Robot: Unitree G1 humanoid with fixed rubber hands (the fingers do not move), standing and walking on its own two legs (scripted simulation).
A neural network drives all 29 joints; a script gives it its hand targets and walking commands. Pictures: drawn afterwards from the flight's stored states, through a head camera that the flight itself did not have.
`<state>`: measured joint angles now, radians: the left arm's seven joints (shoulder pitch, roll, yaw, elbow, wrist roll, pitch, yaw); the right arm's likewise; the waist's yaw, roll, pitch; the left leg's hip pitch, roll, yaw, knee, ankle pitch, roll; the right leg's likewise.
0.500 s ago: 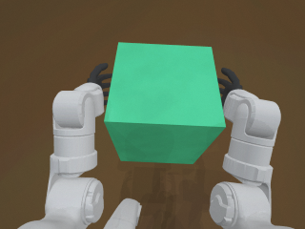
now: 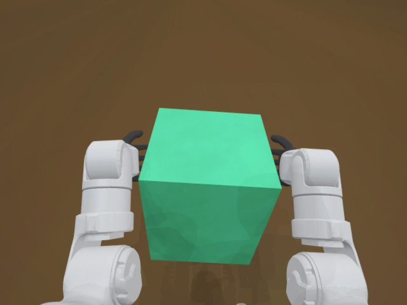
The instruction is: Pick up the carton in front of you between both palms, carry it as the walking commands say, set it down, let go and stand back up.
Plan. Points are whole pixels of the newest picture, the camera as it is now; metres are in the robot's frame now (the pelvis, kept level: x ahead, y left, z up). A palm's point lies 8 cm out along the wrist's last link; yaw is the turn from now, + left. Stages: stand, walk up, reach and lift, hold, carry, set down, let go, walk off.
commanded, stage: carry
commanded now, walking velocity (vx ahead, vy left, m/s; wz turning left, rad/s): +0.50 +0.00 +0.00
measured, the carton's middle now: (205, 187) +0.36 -0.02 +0.04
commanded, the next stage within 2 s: none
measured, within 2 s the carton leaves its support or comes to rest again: neither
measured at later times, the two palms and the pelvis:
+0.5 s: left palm (144, 109) +0.56 +0.12 +0.09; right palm (261, 105) +0.58 -0.18 +0.09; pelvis +0.31 -0.04 +0.01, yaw +3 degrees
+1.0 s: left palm (141, 55) +0.86 +0.16 +0.08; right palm (232, 57) +0.84 -0.14 +0.09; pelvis +0.59 +0.02 +0.01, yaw -1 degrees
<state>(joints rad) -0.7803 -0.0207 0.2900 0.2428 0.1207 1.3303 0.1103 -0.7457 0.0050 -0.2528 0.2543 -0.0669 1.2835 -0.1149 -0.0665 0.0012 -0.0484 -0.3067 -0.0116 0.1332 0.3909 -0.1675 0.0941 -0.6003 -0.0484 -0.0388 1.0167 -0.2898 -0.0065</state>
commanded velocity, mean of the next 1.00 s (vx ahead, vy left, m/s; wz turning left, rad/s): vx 0.50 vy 0.00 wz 0.00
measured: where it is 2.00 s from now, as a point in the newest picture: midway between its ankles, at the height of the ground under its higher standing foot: (186, 153)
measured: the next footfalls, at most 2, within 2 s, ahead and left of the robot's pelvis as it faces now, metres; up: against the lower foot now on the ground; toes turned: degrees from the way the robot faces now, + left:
right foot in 0.28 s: +0.33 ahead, -0.14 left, +0.00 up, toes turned -7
left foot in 0.70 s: +0.61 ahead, +0.12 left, +0.00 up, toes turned +11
